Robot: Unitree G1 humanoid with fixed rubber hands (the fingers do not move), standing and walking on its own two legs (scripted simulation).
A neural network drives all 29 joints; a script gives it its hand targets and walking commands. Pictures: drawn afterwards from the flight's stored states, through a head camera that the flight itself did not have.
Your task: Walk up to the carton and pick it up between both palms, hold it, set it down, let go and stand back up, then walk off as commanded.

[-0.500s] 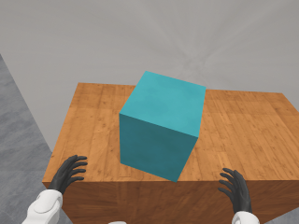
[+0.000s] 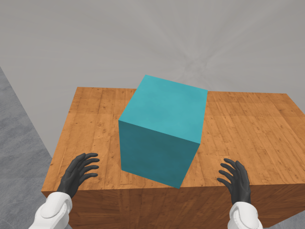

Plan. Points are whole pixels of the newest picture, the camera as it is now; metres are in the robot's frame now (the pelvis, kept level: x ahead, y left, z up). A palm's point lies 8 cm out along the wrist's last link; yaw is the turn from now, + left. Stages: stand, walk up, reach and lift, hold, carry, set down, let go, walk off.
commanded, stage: reach and lift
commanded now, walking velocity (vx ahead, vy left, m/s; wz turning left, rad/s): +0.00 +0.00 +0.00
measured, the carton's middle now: (162, 132) +0.40 -0.02 +0.01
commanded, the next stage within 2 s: none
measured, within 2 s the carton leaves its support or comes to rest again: neither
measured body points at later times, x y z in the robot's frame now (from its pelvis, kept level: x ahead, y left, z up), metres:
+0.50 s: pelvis +0.01 -0.03 +0.01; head +0.00 +0.00 +0.45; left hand +0.31 +0.19 +0.08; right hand +0.30 -0.21 +0.08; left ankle +0.08 +0.05 -0.73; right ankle +0.00 -0.19 -0.73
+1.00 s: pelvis +0.02 -0.04 +0.01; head +0.02 -0.02 +0.46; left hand +0.40 +0.17 +0.12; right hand +0.35 -0.23 +0.13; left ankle +0.08 +0.05 -0.73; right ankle +0.00 -0.19 -0.73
